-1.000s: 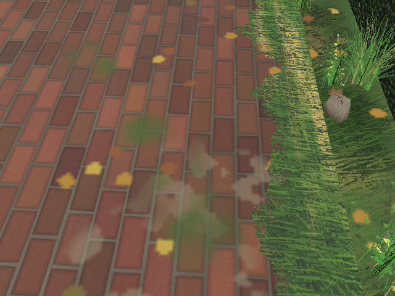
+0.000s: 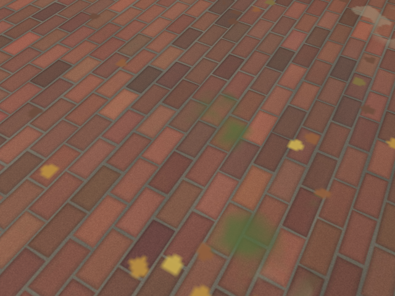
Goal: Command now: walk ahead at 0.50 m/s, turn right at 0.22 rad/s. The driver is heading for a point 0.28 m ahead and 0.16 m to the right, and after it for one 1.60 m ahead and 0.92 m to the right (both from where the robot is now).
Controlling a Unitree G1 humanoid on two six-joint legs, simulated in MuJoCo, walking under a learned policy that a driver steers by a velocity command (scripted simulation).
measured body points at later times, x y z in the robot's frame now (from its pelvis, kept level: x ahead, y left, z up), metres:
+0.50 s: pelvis +0.29 -0.08 -0.01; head +0.32 -0.09 +0.44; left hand +0.48 +0.16 -0.11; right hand +0.35 -0.38 -0.11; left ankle +0.26 +0.10 -0.65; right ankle +0.31 -0.15 -0.74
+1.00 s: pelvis +0.56 -0.11 +0.00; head +0.59 -0.11 +0.45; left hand +0.83 +0.05 -0.11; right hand +0.50 -0.40 -0.10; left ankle +0.64 -0.03 -0.74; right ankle +0.46 -0.21 -0.65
